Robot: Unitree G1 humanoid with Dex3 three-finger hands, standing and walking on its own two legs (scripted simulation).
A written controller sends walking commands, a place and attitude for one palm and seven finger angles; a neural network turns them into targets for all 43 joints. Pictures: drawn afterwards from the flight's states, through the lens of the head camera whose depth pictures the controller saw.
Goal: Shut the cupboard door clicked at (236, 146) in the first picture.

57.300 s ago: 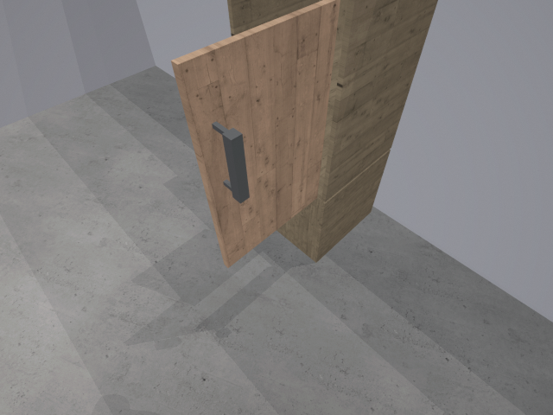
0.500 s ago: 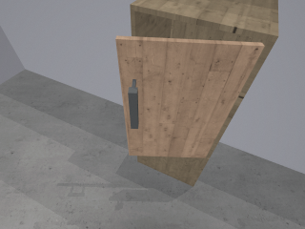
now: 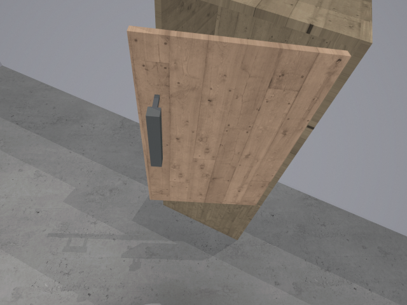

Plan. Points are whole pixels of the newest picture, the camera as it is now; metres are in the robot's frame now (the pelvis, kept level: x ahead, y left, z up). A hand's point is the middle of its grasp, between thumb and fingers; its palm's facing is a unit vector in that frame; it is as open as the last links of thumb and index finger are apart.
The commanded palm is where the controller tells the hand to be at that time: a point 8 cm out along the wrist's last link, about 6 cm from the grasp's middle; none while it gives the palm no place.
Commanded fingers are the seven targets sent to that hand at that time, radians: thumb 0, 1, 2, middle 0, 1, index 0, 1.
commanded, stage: shuffle to correct the standing spot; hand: left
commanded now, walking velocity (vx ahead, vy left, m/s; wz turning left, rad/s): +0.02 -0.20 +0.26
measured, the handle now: (156, 132) +0.44 +0.15 +0.06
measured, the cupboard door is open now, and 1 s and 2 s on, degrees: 24 24 24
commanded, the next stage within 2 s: come to a stop and stand still in 0.12 s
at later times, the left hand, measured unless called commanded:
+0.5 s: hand out of the picture +0.07 +0.10 -0.15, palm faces +0.05 -0.97 -0.22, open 7.3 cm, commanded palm none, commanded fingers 0.00 0.90 0.90 -0.20 -0.30 -0.20 -0.30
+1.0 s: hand out of the picture -0.01 +0.15 -0.16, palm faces +0.08 -0.96 -0.25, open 7.4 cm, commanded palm none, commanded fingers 0.00 0.90 0.90 -0.20 -0.30 -0.20 -0.30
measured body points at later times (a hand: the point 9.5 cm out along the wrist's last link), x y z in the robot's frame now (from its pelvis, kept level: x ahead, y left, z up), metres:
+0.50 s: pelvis +0.01 -0.09 +0.01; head +0.04 -0.10 +0.46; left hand +0.07 +0.15 -0.13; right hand +0.01 -0.34 -0.15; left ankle -0.01 +0.04 -0.69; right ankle +0.01 -0.24 -0.72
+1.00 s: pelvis -0.01 -0.04 +0.01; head -0.01 -0.05 +0.46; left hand -0.02 +0.20 -0.14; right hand +0.12 -0.25 -0.13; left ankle +0.03 +0.01 -0.72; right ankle +0.00 -0.20 -0.72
